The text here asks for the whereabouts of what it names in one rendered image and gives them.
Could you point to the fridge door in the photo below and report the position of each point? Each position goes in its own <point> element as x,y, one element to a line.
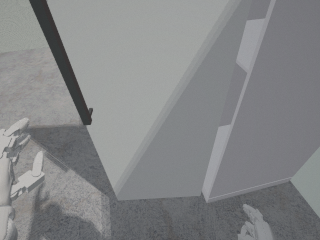
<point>156,74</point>

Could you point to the left robot hand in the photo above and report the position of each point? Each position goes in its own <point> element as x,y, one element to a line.
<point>10,147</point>

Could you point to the robot left forearm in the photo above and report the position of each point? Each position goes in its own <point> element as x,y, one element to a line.
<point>8,230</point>

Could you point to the handle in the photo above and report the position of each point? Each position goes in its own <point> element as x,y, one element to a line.
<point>48,26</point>

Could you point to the right robot hand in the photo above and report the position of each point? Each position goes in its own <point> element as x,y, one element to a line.
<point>261,230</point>

